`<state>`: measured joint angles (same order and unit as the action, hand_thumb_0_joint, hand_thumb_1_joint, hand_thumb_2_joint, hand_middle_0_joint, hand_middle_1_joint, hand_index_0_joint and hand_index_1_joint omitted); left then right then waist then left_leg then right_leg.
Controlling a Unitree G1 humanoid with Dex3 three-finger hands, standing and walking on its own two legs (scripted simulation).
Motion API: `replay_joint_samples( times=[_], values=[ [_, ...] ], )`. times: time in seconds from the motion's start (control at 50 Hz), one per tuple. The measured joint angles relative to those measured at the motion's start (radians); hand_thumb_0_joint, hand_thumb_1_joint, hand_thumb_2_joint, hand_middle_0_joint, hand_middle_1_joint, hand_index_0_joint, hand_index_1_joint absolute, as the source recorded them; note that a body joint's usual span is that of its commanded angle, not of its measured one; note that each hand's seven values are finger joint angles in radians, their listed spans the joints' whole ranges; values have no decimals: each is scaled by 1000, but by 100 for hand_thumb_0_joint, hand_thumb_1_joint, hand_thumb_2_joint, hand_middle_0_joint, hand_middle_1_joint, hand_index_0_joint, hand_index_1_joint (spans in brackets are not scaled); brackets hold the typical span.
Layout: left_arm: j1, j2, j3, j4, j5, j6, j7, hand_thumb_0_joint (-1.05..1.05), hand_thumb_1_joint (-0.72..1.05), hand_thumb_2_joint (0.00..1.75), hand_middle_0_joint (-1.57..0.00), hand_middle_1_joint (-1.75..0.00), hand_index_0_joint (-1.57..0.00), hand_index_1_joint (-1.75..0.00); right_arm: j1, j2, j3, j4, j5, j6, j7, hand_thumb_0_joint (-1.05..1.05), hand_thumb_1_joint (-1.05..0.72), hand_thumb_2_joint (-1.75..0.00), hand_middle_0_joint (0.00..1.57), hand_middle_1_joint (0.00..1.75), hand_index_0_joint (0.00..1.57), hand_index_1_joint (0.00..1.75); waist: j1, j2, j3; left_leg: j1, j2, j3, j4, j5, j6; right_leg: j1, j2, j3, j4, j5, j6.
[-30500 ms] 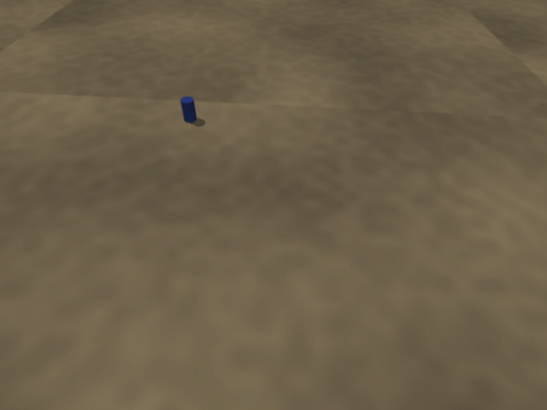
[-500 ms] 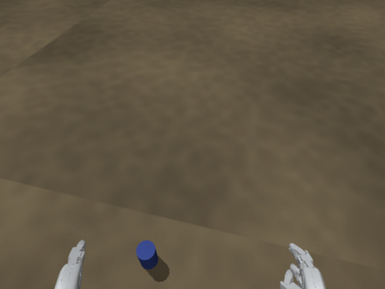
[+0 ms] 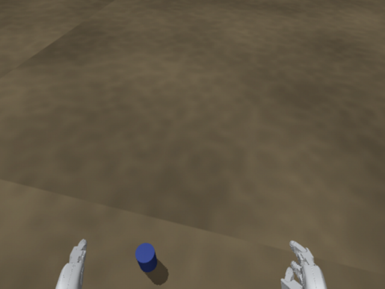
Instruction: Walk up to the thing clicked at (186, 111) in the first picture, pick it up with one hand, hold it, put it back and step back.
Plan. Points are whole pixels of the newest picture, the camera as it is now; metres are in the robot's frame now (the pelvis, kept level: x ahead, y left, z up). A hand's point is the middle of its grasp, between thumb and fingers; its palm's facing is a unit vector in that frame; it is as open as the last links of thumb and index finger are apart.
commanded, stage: home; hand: left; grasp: from the side
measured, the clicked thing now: (146, 257) +0.40 +0.18 -0.65
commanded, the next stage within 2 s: stand in 0.42 s
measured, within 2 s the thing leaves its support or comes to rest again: neither
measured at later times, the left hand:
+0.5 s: hand (98, 286) +0.17 +0.19 -0.06, palm faces +0.10 -0.96 -0.27, open 17.5 cm
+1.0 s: hand out of the picture +0.15 +0.21 -0.10, palm faces -0.03 -0.94 -0.33, open 8.8 cm
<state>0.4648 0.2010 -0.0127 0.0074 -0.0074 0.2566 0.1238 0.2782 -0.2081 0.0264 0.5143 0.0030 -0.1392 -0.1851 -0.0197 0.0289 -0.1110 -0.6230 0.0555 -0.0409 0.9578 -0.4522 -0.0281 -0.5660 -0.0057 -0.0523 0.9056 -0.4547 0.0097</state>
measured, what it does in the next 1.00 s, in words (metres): stands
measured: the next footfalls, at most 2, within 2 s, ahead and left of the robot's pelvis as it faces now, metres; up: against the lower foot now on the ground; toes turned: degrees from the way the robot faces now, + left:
none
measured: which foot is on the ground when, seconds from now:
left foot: down 0.00-1.00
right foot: down 0.00-1.00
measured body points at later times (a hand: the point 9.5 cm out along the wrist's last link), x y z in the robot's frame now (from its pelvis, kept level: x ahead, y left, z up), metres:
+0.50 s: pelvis +0.00 +0.01 +0.00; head +0.01 +0.01 +0.45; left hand +0.16 +0.24 -0.04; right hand +0.16 -0.23 -0.07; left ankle +0.02 +0.13 -0.69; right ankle +0.00 -0.13 -0.69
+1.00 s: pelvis +0.00 +0.00 +0.01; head +0.01 +0.01 +0.46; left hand +0.15 +0.26 -0.07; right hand +0.14 -0.26 -0.09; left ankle +0.02 +0.13 -0.69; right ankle +0.00 -0.13 -0.69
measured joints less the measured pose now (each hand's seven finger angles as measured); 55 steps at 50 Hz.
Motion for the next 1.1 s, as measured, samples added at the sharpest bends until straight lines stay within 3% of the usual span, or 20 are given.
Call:
replay_joint_samples(
  times=[0.62, 0.72, 0.84, 0.88, 0.92, 1.0, 1.1],
  values=[
    [-1, 2, -1, 1, 2, -5, 5, -1, -49, 10, -9, -10, -9, -9, 7, 6, 5, 1, -2, -4, 5, 1, -90, -90, 21, 30, 20, 30, 4, 0, 3, -5, -5, 6, 0, 2, 8, -4, -4, 7, -5, 6, 8],
    [2, 3, -3, -2, 2, -5, 5, -1, -29, 31, -15, -20, -15, -19, 5, 4, 3, 1, -2, -6, 4, 1, -90, -90, 21, 30, 20, 30, 4, -1, 5, -4, -4, 6, -1, 2, 6, -4, -4, 7, -4, 5, 6],
    [0, 4, -2, 2, 1, -4, 4, -1, 9, 64, -19, -26, -19, -26, 5, 3, 3, 1, -2, -3, 2, 1, -90, -90, 21, 30, 20, 30, 3, 0, 3, -5, -3, 5, -2, 2, 5, -5, -3, 5, -3, 3, 4],
    [-60, 23, -7, 118, 45, -84, -26, -1, 24, 71, -19, -27, -19, -27, -27, -7, -4, 59, -56, 12, 34, 1, -90, -90, 21, 30, 20, 30, 14, -13, 48, 41, -12, 11, -22, 10, 7, 33, -11, 11, -8, 4, 1],
    [-135, 53, -8, 276, 74, -146, -61, -1, 39, 77, -20, -28, -20, -28, -67, -28, -1, 144, -87, 57, 84, 1, -90, -90, 21, 30, 20, 30, 26, -31, 76, 82, -22, 19, -51, 24, 12, 65, -22, 17, -19, 7, -1],
    [-204, 99, 8, 496, 72, -208, -101, 0, 63, 84, -20, -29, -20, -29, -93, -60, -20, 243, -77, 104, 148, 1, -90, -90, 21, 30, 20, 30, 34, -53, 108, 146, -34, 30, -107, 48, 14, 117, -34, 26, -54, 21, 2],
    [-207, 126, 26, 672, 59, -241, -109, 0, 80, 88, -20, -30, -20, -29, -80, -93, -54, 317, -63, 118, 171, 1, -90, -90, 21, 30, 20, 30, 32, -50, 125, 215, -37, 37, -174, 72, 18, 185, -36, 30, -122, 48, 9]
  ],
)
